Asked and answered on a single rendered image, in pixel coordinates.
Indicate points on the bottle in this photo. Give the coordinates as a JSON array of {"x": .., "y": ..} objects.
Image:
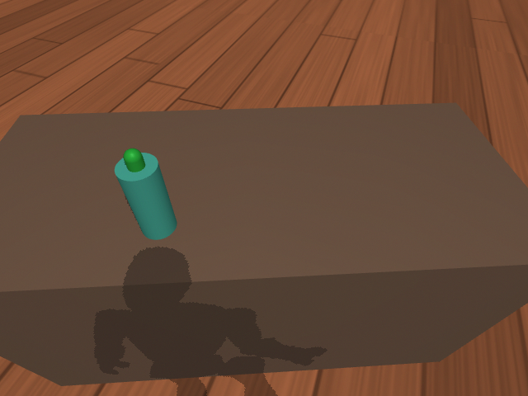
[{"x": 142, "y": 182}]

